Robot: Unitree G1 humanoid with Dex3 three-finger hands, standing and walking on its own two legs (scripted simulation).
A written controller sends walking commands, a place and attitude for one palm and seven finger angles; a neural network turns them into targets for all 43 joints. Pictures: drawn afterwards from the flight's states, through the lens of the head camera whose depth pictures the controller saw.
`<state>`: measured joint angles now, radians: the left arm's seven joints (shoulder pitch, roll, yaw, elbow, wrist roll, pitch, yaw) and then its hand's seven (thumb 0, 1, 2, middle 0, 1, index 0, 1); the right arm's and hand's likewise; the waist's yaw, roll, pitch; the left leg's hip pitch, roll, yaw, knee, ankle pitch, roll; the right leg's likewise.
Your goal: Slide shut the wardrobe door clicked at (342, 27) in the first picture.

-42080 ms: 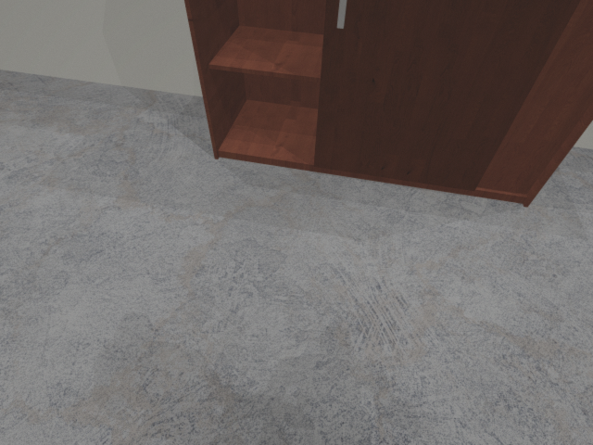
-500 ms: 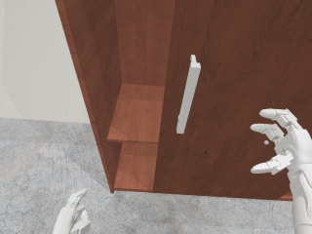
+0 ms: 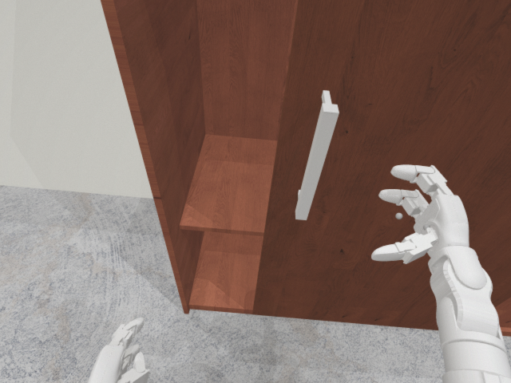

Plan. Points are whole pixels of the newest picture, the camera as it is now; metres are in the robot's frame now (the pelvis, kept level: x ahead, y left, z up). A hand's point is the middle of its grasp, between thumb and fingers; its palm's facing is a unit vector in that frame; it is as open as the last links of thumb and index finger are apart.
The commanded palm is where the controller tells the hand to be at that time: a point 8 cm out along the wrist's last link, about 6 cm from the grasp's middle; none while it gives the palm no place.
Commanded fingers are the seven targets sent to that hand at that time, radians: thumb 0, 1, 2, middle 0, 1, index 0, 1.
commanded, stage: move the hooked fingers beside the handle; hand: right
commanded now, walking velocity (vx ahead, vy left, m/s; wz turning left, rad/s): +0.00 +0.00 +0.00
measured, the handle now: (312, 162) +0.47 -0.07 +0.11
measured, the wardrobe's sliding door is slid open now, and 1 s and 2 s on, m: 0.25 0.25 0.25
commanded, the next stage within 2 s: feel for the door with the fingertips in 1.48 s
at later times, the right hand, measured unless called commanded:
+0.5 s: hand (370, 196) +0.38 -0.15 +0.12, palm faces +0.00 +1.00 +0.00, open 14.0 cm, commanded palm +0.36 -0.20 +0.12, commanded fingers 0.00 0.50 -0.30 0.30 1.20 0.30 1.20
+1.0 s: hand (354, 185) +0.41 -0.13 +0.12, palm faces +0.02 +1.00 +0.00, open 14.0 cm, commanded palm +0.38 -0.18 +0.12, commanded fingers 0.00 0.50 -0.30 0.30 1.20 0.30 1.20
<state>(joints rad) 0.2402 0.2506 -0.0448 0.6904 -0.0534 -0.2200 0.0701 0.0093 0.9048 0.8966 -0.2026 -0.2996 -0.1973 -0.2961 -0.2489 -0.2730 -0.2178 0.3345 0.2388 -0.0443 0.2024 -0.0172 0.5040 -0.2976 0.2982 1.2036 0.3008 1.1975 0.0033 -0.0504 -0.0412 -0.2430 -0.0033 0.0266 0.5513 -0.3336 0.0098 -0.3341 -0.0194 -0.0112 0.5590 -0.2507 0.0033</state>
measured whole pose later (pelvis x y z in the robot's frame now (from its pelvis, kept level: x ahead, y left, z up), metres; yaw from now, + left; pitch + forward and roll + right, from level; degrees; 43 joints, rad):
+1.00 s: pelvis +0.00 +0.00 +0.00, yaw +2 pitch +5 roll +0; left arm 0.32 0.24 -0.01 0.70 -0.03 -0.11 0.01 0.01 0.91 0.90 -0.20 -0.30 -0.20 -0.30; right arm -0.49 -0.20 -0.18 0.61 0.16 -0.17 0.04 -0.02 0.50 -0.30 0.30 1.20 0.30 1.20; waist 0.05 -0.04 -0.06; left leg -0.33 -0.02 0.00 0.59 -0.35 0.01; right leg -0.41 -0.04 -0.04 0.61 -0.28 0.00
